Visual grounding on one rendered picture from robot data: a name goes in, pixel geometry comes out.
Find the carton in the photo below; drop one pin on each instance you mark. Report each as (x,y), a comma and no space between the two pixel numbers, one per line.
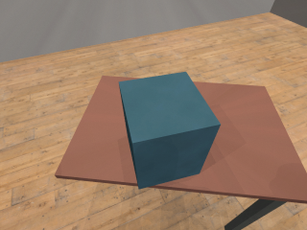
(170,127)

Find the table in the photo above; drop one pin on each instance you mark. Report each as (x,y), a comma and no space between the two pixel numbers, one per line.
(251,156)

